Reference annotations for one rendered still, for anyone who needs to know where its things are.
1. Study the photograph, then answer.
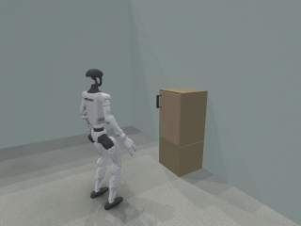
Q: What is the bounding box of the left robot foot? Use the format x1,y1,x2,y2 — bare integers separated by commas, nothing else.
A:
90,186,109,199

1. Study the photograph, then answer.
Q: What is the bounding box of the cupboard door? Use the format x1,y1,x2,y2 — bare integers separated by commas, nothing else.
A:
159,91,182,145

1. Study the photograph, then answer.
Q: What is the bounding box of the left robot forearm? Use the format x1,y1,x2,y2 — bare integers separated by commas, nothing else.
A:
81,114,94,128

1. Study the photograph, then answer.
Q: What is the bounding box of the right robot forearm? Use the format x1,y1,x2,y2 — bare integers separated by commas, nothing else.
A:
108,115,127,142

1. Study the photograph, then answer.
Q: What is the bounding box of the left robot upper arm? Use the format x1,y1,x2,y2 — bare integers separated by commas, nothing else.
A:
80,91,87,116

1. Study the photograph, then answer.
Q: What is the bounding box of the robot left shin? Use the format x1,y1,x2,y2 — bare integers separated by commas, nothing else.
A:
94,159,107,192

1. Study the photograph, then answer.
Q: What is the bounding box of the handle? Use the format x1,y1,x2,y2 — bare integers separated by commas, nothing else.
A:
156,95,162,108

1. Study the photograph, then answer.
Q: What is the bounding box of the right robot upper arm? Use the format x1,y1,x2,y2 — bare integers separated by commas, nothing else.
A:
99,92,113,124

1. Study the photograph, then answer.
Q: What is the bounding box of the robot right hand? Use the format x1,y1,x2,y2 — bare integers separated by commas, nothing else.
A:
123,138,136,156

